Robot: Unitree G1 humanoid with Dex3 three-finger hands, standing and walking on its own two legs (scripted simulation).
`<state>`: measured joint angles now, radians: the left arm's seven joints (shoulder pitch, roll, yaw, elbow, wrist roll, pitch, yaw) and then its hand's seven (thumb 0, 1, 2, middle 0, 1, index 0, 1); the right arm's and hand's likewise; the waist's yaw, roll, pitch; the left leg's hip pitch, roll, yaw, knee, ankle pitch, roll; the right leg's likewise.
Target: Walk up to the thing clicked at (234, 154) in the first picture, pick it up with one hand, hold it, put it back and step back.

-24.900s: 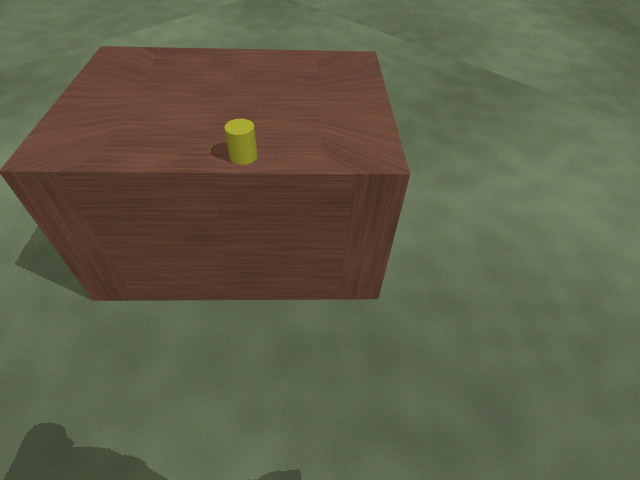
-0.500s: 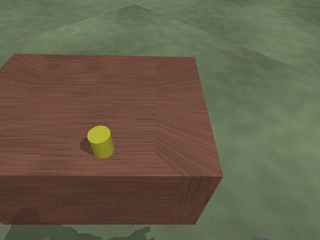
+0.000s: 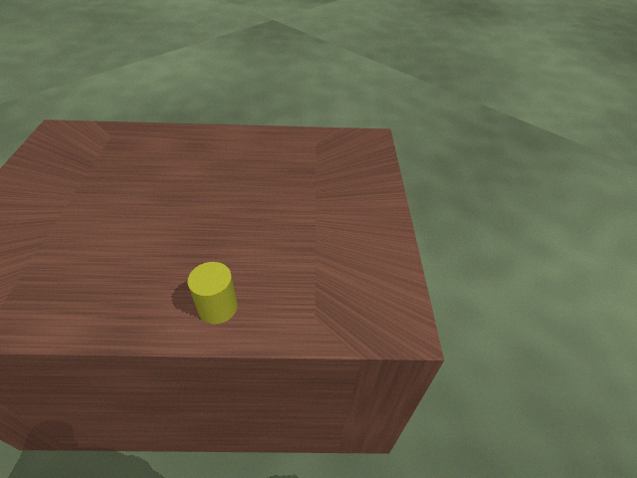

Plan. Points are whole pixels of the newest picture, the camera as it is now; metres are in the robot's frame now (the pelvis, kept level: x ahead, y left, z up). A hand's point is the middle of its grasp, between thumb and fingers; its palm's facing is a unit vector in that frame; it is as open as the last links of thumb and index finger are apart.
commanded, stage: stand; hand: left
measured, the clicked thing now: (213, 293) +0.47 +0.19 -0.13
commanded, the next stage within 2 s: none
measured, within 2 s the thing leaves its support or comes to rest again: neither
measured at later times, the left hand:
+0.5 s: hand out of the picture +0.06 +0.24 -0.16, palm faces -0.04 -0.95 -0.32, open 7.4 cm
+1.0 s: hand out of the picture +0.08 +0.25 -0.16, palm faces -0.04 -0.94 -0.33, open 7.4 cm
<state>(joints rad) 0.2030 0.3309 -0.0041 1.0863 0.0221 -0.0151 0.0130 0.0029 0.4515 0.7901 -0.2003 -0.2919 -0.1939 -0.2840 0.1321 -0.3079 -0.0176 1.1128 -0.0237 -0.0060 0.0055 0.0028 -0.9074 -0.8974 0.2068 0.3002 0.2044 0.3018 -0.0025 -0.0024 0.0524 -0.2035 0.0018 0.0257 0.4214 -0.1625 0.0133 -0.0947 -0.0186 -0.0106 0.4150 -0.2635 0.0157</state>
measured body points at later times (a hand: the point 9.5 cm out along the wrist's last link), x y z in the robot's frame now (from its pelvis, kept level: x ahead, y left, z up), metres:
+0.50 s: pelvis +0.01 +0.00 +0.00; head +0.01 +0.01 +0.45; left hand +0.07 +0.29 -0.14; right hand +0.07 -0.29 -0.13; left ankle +0.05 +0.11 -0.74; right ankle -0.02 -0.13 -0.74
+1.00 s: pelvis +0.02 +0.00 +0.01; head +0.03 +0.01 +0.46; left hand +0.08 +0.30 -0.13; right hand +0.08 -0.30 -0.13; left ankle +0.05 +0.11 -0.74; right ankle -0.02 -0.13 -0.74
